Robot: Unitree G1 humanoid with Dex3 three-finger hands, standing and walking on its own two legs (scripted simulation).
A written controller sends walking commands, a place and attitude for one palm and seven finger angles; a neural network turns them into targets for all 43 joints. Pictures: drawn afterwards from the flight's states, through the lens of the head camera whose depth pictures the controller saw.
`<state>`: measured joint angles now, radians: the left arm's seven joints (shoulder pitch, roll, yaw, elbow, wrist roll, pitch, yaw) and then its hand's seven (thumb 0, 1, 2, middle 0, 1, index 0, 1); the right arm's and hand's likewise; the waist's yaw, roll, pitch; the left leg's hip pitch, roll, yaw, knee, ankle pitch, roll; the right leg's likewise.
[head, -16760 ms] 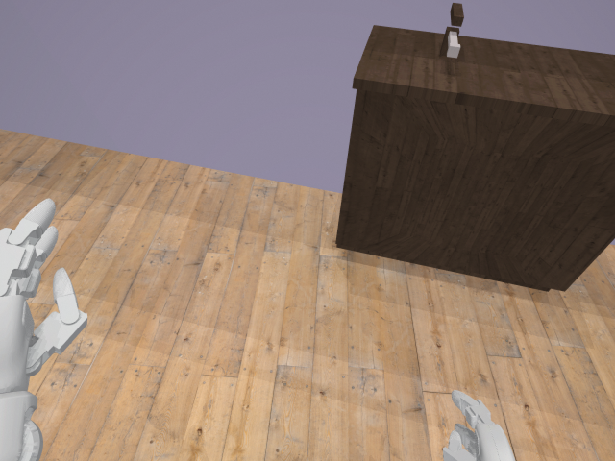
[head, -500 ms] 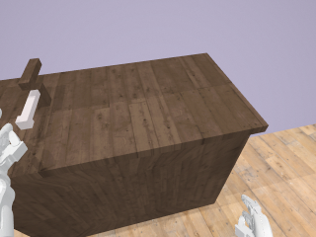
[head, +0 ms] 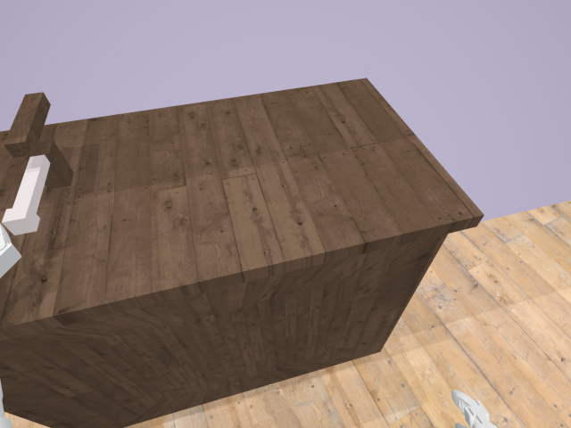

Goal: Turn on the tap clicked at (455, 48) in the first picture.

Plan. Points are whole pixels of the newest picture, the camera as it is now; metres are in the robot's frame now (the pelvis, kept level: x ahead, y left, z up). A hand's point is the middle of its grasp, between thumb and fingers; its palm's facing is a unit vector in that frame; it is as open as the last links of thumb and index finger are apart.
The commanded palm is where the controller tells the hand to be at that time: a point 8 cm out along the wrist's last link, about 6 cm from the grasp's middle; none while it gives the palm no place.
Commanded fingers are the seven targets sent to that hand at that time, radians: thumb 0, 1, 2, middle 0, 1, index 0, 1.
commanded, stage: reach beside the lever's end, fingers flat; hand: left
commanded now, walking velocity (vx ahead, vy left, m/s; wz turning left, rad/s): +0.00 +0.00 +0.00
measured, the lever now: (21, 220) +0.34 +0.39 +0.12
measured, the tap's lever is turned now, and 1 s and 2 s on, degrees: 0 2 10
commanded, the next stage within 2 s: push the lever round in 1.10 s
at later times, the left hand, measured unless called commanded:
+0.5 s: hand (7, 225) +0.33 +0.41 +0.12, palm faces +0.55 -0.83 -0.10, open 8.2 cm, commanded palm +0.28 +0.44 +0.11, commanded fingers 0.00 0.90 0.90 -0.15 -0.15 -0.15 -0.15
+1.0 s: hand (5, 234) +0.32 +0.42 +0.10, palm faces +0.54 -0.84 -0.12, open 7.8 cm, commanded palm +0.27 +0.44 +0.11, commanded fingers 0.00 0.90 0.90 -0.15 -0.15 -0.15 -0.15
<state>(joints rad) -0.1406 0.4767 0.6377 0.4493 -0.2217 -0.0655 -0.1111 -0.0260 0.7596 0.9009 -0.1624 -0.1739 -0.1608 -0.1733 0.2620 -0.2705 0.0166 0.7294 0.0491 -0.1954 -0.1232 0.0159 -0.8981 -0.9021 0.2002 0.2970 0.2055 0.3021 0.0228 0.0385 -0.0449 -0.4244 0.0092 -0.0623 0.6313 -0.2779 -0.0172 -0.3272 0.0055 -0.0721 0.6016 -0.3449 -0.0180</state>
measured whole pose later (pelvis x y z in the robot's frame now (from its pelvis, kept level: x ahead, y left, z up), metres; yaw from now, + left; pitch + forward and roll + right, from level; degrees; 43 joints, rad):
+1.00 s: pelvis +0.02 +0.03 +0.00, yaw -1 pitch +9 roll -2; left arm -0.18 0.54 0.68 0.57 -0.21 -0.14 -0.17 0.01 0.90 0.90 -0.15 -0.15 -0.15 -0.15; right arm 0.29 -0.26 0.01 0.67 0.04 -0.12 -0.11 0.01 -0.90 -0.90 0.20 0.30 0.21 0.30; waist 0.00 0.02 -0.08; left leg -0.51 0.00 -0.03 0.69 -0.32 0.02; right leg -0.40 -0.01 -0.04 0.60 -0.35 0.02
